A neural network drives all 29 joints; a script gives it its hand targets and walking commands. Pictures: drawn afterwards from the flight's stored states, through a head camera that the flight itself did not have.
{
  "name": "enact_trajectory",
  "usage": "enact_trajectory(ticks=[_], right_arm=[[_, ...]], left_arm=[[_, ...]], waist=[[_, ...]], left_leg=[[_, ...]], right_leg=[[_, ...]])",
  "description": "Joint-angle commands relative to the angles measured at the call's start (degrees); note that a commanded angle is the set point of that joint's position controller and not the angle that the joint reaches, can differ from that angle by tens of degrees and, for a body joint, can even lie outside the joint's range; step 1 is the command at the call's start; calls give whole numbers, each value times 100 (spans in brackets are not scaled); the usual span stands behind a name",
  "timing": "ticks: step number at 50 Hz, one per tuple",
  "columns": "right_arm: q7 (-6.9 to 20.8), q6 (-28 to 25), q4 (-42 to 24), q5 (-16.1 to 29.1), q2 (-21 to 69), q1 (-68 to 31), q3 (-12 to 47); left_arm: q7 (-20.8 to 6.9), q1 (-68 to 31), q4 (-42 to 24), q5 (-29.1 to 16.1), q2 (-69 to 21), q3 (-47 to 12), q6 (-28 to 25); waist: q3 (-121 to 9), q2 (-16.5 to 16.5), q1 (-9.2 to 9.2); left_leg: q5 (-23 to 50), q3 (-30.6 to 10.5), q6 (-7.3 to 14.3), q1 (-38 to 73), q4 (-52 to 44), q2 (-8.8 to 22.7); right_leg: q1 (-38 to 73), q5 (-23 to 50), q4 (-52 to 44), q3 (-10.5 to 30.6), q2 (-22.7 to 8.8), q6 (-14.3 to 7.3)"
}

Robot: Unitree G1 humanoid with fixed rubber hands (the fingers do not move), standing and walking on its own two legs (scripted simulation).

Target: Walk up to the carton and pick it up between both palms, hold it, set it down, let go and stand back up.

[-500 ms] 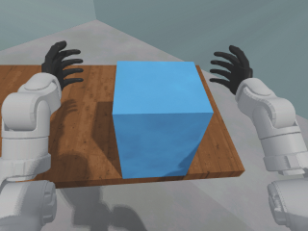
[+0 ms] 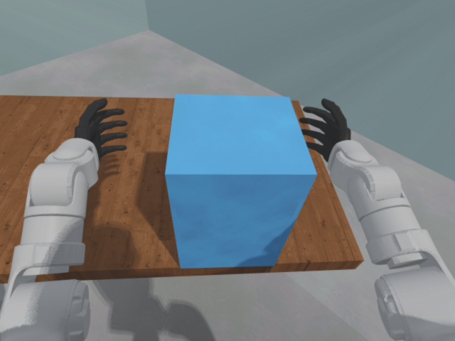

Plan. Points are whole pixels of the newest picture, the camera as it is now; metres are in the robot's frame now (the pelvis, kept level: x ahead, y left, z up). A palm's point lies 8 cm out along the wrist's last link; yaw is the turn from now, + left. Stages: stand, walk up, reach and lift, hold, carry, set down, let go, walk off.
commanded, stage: reach and lift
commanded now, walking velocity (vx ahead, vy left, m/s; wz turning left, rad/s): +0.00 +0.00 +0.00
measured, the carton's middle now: (230, 189) +0.39 +0.02 +0.06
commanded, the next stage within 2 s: none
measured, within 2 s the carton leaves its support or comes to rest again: neither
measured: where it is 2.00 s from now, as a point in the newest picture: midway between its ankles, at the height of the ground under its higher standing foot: outside the picture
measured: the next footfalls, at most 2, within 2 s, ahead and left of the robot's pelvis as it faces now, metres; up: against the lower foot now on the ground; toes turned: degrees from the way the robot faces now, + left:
none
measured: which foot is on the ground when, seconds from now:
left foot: down 0.00-1.00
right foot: down 0.00-1.00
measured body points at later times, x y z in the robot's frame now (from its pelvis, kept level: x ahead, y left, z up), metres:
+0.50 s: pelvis -0.01 +0.01 +0.00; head +0.03 +0.01 +0.45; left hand +0.39 +0.22 +0.07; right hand +0.41 -0.13 +0.08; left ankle +0.05 +0.15 -0.75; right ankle -0.03 -0.13 -0.75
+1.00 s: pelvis -0.01 +0.00 +0.00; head +0.03 +0.02 +0.45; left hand +0.40 +0.18 +0.08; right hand +0.41 -0.12 +0.09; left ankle +0.05 +0.15 -0.75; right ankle -0.03 -0.13 -0.75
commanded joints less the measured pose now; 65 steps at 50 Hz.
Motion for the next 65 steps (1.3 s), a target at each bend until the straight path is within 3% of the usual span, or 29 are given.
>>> enact_trajectory(ticks=[1, 4, 6, 7, 9, 10, 14, 15, 18, 20, 21, 22, 23, 24, 25, 29, 30, 33, 34, 39, 42, 45, 50, 53, 56, 57, 59, 62, 65], right_arm=[[-62, -627, -1644, -358, -828, -2642, -694], [-29, -875, -2159, -563, -628, -2295, -782], [-31, -969, -2047, -833, -431, -2366, -838], [-25, -940, -1667, -965, -406, -2468, -911], [18, -1071, -1486, -1040, -206, -1973, -784], [22, -1107, -928, -1092, -102, -1893, -685], [94, -1505, -365, -1194, 74, -1942, -638], [94, -1666, -117, -1252, 191, -1673, -618], [66, -2133, -325, -1262, 119, -1738, -526], [-7, -2331, -332, -1399, 160, -1903, -546], [-25, -2438, -586, -1470, 220, -1989, -489], [-44, -2496, -660, -1479, 182, -2059, -514], [-65, -2535, -524, -1477, 214, -2076, -518], [-72, -2568, -404, -1512, 136, -2044, -590], [-67, -2589, -472, -1477, 166, -2070, -521], [-72, -2632, -290, -1417, 259, -1969, -544], [-62, -2578, 90, -1423, 240, -1968, -600], [-63, -2592, 171, -1278, 404, -1807, -386], [-73, -2527, 427, -1256, 460, -1818, -396], [-170, -2455, 540, -1180, 752, -2017, -230], [-253, -2443, 408, -1298, 966, -2079, -295], [-325, -2482, 126, -1342, 1136, -2082, -234], [-463, -2420, 18, -1578, 1421, -2194, -289], [-510, -2412, -217, -1512, 1513, -2198, -131], [-584, -2403, -362, -1518, 1581, -2294, -114], [-575, -2382, -355, -1506, 1584, -2292, -83], [-622, -2329, -251, -1462, 1502, -2206, -138], [-630, -2281, -211, -1453, 1508, -2379, -214], [-680, -2257, -402, -1497, 1544, -2331, -257]], left_arm=[[81, -2759, -1492, -26, 860, 233, -681], [186, -2549, -1810, -189, 835, 225, -1056], [200, -2686, -1396, -205, 763, 173, -1289], [196, -2939, -1034, -222, 777, 124, -1370], [211, -2348, -760, -105, 556, 105, -1613], [163, -2372, -129, -107, 490, 17, -1752], [195, -2332, 448, 46, 207, -132, -2296], [185, -2065, 778, 112, 83, -138, -2467], [196, -1950, 507, 264, -50, 18, -2878], [133, -2053, 544, 277, -78, 127, -3065], [141, -2067, 338, 358, -39, 168, -3154], [158, -2154, 293, 357, -83, 209, -3194], [173, -2166, 382, 378, -137, 192, -3221], [180, -2166, 266, 374, -212, 72, -3242], [203, -2301, 181, 399, -152, 87, -3264], [258, -2257, 227, 229, -323, -171, -3361], [267, -2338, 421, 301, -355, -215, -3349], [234, -2171, 217, 442, -552, -193, -3340], [223, -2214, 506, 443, -583, -251, -3291], [275, -2275, 593, 655, -856, -152, -3128], [307, -2235, 576, 813, -1005, 20, -3064], [358, -2138, 252, 992, -1261, 39, -3016], [465, -2301, 102, 1101, -1520, 88, -2931], [563, -2236, -245, 1166, -1647, 128, -2921], [597, -2357, -228, 1103, -1728, -69, -2886], [628, -2381, -373, 1121, -1725, -31, -2868], [653, -2289, -362, 1031, -1763, -125, -2790], [683, -2550, -296, 978, -1880, -335, -2738], [697, -2512, -509, 814, -1885, -363, -2755]], waist=[[-3178, 659, -66], [-3625, 556, 19], [-3703, 403, -31], [-3546, 464, -120], [-3459, 490, 91], [-3078, 488, 81], [-3208, 660, 254], [-3110, 684, 221], [-3620, 622, 364], [-3641, 344, 353], [-3826, 289, 450], [-3832, 243, 346], [-3712, 266, 405], [-3687, 242, 249], [-3691, 381, 381], [-3721, 277, 181], [-3517, 449, 112], [-3409, 566, 253], [-3169, 553, 201], [-2850, 573, 346], [-2777, 407, 417], [-2894, 517, 445], [-2907, 221, 422], [-3245, 294, 518], [-3318, 439, 440], [-3343, 479, 510], [-3273, 450, 347], [-3241, 617, 362], [-3547, 418, 339]], left_leg=[[1737, 44, 48, 2330, 297, -595], [1671, 43, 83, 2254, 312, -624], [1413, 72, 135, 2159, 304, -606], [1034, 72, 161, 1996, 272, -578], [1031, 61, 209, 2157, 279, -490], [892, 42, 233, 1940, 314, -474], [848, 52, 220, 2049, 330, -385], [977, 55, 198, 2163, 427, -371], [1971, 104, 104, 2474, 603, -374], [2050, 185, 86, 2313, 602, -407], [2117, 205, 79, 2336, 598, -420], [2199, 194, 80, 2319, 625, -441], [2152, 228, 60, 2226, 597, -469], [2160, 230, 15, 2349, 558, -454], [2132, 229, -10, 2384, 578, -445], [2166, 185, -27, 2425, 628, -415], [2131, 175, -64, 2444, 622, -399], [2190, 183, -60, 2445, 577, -426], [2013, 175, -28, 2399, 517, -425], [1579, 231, 26, 2131, 422, -451], [1401, 279, 106, 1934, 340, -455], [1640, 289, 69, 2096, 391, -438], [1429, 366, 121, 2115, 378, -438], [1687, 363, 148, 2265, 473, -419], [1698, 399, 108, 2261, 516, -425], [1725, 372, 107, 2253, 503, -396], [1649, 335, 62, 2385, 576, -369], [1385, 307, 21, 2307, 535, -317], [1489, 310, 56, 2345, 562, -326]], right_leg=[[-411, 2366, -96, -104, 375, 347], [-307, 2433, 20, -98, 357, 352], [-423, 2255, 42, -99, 344, 365], [-575, 1856, 45, -71, 313, 348], [-687, 1529, -34, -69, 309, 288], [-871, 1218, 0, -48, 261, 256], [-1058, 666, -74, -97, 284, 145], [-1123, 691, -48, -146, 310, 138], [-847, 1545, 24, -169, 377, 154], [-686, 1792, 47, -147, 376, 222], [-534, 2003, 75, -135, 380, 253], [-536, 2108, 102, -163, 402, 273], [-507, 2191, 106, -123, 364, 298], [-494, 2114, 102, -196, 403, 282], [-586, 2007, 52, -178, 411, 275], [-715, 2049, -5, -194, 420, 272], [-890, 1957, -7, -221, 437, 271], [-717, 2049, -97, -130, 358, 266], [-843, 1899, -145, -128, 344, 238], [-671, 1576, -162, -86, 302, 293], [-552, 1653, -132, -57, 271, 353], [-504, 1657, -132, -100, 318, 341], [-514, 1529, -120, -154, 339, 373], [-520, 1760, -36, -182, 359, 379], [-537, 1806, -35, -173, 345, 367], [-607, 1612, -8, -170, 364, 341], [-760, 1560, -85, -223, 379, 301], [-941, 1154, -126, -257, 375, 219], [-905, 1311, -85, -277, 381, 289]])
